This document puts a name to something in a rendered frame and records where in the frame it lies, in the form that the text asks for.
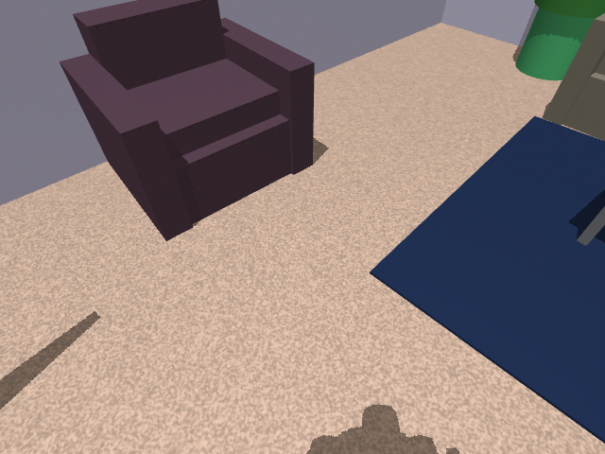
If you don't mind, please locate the potted plant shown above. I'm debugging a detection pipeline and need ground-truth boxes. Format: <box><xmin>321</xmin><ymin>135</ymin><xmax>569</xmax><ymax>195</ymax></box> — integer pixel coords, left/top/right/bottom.
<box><xmin>515</xmin><ymin>0</ymin><xmax>605</xmax><ymax>80</ymax></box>

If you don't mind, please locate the armchair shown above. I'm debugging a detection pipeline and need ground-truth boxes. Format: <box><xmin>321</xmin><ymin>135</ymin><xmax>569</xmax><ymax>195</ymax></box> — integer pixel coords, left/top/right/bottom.
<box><xmin>60</xmin><ymin>0</ymin><xmax>315</xmax><ymax>241</ymax></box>

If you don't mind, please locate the sofa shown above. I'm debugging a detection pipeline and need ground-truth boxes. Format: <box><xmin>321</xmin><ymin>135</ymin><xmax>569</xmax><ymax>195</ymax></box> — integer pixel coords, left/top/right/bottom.
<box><xmin>543</xmin><ymin>13</ymin><xmax>605</xmax><ymax>141</ymax></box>

